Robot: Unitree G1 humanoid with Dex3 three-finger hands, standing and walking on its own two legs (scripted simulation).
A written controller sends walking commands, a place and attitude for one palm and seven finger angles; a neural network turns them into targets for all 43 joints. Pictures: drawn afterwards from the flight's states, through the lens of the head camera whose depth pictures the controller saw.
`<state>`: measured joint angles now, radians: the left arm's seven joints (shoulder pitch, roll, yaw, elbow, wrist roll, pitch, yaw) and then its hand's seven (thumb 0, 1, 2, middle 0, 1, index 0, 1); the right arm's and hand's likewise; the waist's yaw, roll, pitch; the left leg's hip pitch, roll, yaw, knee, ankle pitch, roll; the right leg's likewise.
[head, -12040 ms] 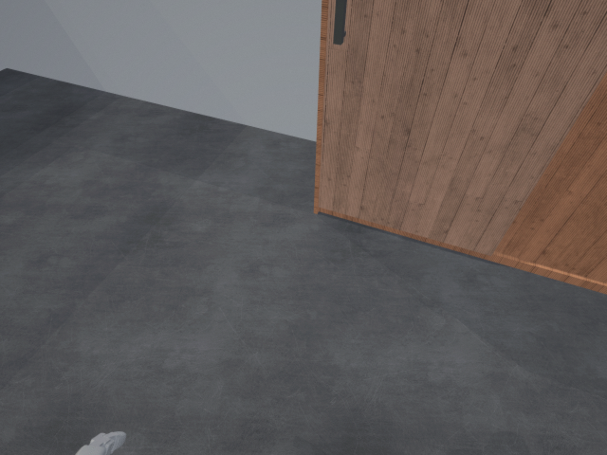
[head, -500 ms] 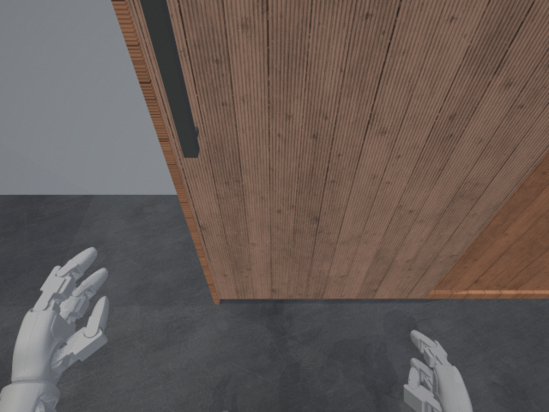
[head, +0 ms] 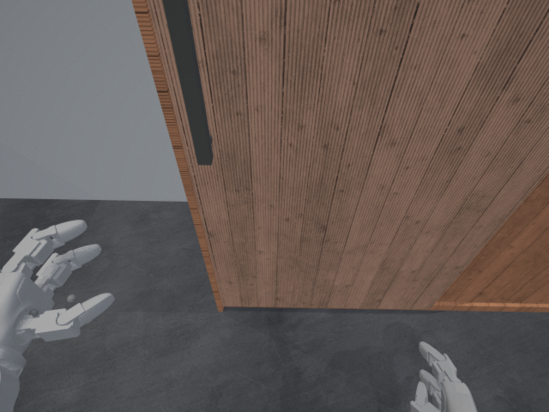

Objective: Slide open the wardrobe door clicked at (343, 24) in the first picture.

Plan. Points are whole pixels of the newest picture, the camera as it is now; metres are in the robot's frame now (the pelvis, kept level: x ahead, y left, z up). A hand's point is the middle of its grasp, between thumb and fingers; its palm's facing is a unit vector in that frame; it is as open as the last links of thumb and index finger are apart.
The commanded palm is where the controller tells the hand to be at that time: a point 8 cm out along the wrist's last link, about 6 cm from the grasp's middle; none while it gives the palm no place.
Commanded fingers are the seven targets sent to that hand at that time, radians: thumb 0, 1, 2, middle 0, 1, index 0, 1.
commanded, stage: raise the hand with hooked fingers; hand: left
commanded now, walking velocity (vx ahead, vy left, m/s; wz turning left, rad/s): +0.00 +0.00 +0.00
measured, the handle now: (192, 67) +0.55 +0.17 +0.23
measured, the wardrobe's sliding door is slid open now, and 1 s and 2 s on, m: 0.00 0.00 0.00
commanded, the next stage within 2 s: move the hooked fingers beside the handle in 1.30 s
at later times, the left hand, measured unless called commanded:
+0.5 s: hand (22, 237) +0.25 +0.29 +0.19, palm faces +0.11 -0.99 -0.08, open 13.6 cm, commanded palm +0.22 +0.33 +0.19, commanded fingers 0.00 -0.50 0.30 -0.30 -1.20 -0.30 -1.20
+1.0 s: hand (25, 186) +0.28 +0.27 +0.24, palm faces +0.10 -0.99 -0.07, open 14.0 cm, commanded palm +0.24 +0.31 +0.25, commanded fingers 0.00 -0.50 0.30 -0.30 -1.20 -0.30 -1.20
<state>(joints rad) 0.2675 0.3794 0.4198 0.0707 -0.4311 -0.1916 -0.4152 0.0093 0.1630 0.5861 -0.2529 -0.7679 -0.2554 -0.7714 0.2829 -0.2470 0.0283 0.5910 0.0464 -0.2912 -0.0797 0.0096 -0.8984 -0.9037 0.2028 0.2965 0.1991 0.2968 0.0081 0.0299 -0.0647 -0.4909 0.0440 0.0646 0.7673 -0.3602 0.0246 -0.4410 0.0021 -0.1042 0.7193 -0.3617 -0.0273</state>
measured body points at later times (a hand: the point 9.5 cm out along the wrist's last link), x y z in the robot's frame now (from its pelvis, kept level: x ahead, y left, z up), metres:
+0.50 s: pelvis +0.00 +0.02 +0.02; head -0.02 +0.00 +0.47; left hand +0.24 +0.34 +0.19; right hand +0.21 -0.19 -0.04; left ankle +0.02 +0.10 -0.71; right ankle +0.00 -0.10 -0.71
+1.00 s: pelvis +0.01 -0.01 +0.03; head -0.03 -0.04 +0.48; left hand +0.26 +0.32 +0.24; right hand +0.21 -0.22 -0.04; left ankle +0.02 +0.10 -0.71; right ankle +0.00 -0.10 -0.71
